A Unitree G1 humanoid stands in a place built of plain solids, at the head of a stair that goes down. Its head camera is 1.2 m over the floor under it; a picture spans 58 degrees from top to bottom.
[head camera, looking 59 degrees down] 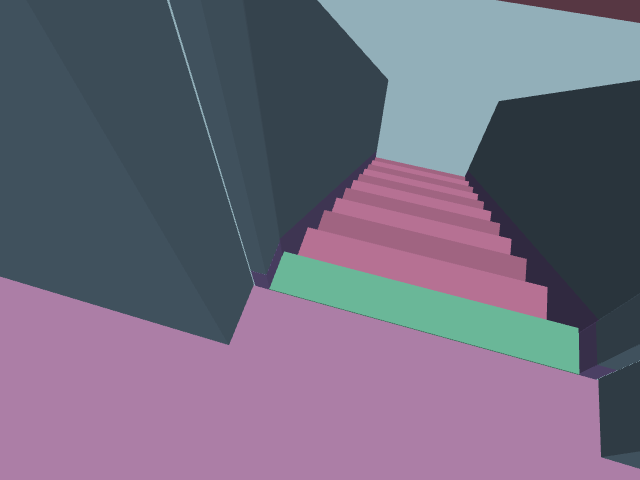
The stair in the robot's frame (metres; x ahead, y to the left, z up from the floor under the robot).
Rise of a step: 0.21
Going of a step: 0.24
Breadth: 0.90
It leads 16 degrees to the right of straight ahead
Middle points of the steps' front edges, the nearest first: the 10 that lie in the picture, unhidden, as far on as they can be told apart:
0.55 -0.32 0.00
0.78 -0.38 -0.21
1.00 -0.45 -0.42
1.23 -0.52 -0.62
1.46 -0.58 -0.83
1.68 -0.65 -1.04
1.91 -0.72 -1.25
2.14 -0.78 -1.46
2.36 -0.85 -1.67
2.59 -0.92 -1.88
